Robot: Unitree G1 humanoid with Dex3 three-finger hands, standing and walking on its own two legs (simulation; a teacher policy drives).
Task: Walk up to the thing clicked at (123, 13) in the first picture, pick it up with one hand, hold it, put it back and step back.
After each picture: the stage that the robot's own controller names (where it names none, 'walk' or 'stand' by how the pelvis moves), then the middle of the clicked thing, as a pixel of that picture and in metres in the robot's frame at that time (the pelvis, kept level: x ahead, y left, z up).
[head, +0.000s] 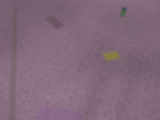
stand; (123, 12) +2.05 -0.63 -0.72
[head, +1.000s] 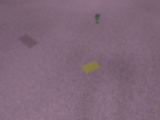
walk; (97, 18) +1.98 -0.11 -0.69
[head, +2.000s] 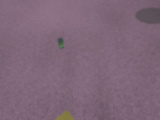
walk; (60, 43) +1.35 +0.29 -0.72
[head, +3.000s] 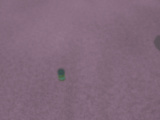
walk; (61, 74) +0.85 +0.23 -0.71
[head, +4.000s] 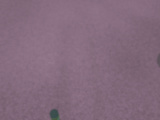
walk; (54, 116) +0.47 +0.19 -0.70
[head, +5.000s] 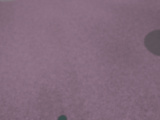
stand; out of the picture +0.39 +0.12 -0.68
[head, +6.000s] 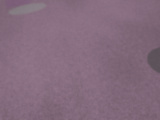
stand; out of the picture +0.36 +0.14 -0.72
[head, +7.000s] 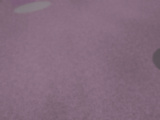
stand; out of the picture +0.36 +0.12 -0.72
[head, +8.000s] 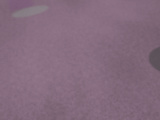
stand; out of the picture +0.39 +0.14 -0.72
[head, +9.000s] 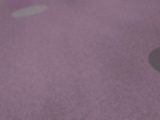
stand; out of the picture +0.38 +0.14 -0.73
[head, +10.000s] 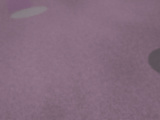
go down; out of the picture +0.37 +0.14 -0.73
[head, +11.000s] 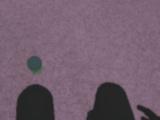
go down; (35, 65) +0.44 +0.17 -0.36
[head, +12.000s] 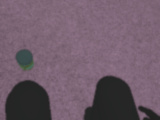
approach; (25, 60) +0.44 +0.19 -0.29
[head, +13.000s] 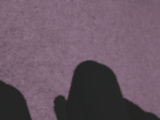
close in; out of the picture +0.43 +0.24 -0.22
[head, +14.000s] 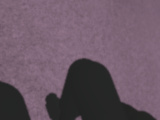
close; out of the picture +0.43 +0.24 -0.22
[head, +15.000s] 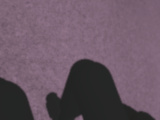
lift; out of the picture +0.41 +0.22 -0.23
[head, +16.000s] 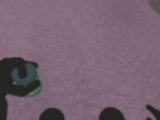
lift; (28, 81) +0.34 +0.18 -0.02
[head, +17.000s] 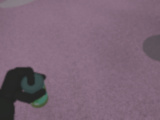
hold; (36, 91) +0.32 +0.16 +0.01
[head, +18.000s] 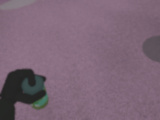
hold; (36, 93) +0.32 +0.17 +0.00
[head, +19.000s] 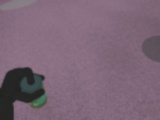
hold; (34, 92) +0.32 +0.17 +0.01
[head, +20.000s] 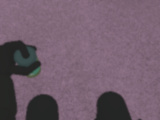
crouch; (28, 63) +0.41 +0.18 -0.09
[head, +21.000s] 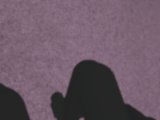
lower; out of the picture +0.42 +0.26 -0.24
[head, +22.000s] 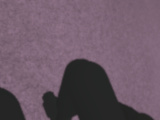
lower; out of the picture +0.44 +0.27 -0.24
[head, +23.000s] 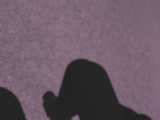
lower; out of the picture +0.44 +0.27 -0.24
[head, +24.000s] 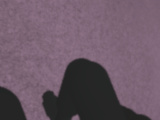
lower; out of the picture +0.44 +0.27 -0.24
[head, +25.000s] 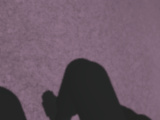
loosen; out of the picture +0.44 +0.27 -0.24
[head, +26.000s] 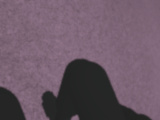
withdraw; out of the picture +0.44 +0.27 -0.24
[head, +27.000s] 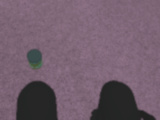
walk; (35, 59) +0.47 +0.20 -0.32
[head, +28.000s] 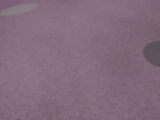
stand; out of the picture +0.39 +0.14 -0.66
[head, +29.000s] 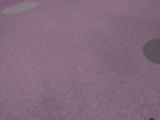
stand; out of the picture +0.42 +0.16 -0.66
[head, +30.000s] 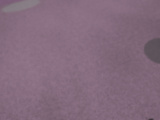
stand; out of the picture +0.41 +0.16 -0.66
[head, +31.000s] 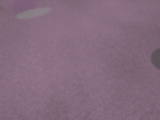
stand; out of the picture +0.43 +0.14 -0.72
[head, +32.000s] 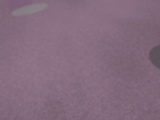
stand; out of the picture +0.40 +0.15 -0.73
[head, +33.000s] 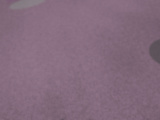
walk; out of the picture +0.40 +0.16 -0.72
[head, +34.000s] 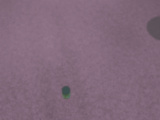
walk; (66, 92) +0.56 +0.11 -0.70
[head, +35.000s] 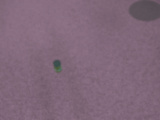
walk; (57, 66) +0.83 +0.23 -0.69
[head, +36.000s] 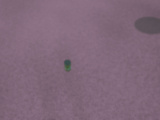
stand; (67, 65) +1.02 +0.15 -0.71
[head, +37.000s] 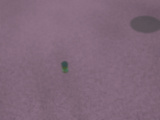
stand; (64, 67) +1.02 +0.17 -0.73
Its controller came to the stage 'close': yes
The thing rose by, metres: 0.71
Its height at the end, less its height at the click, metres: +0.00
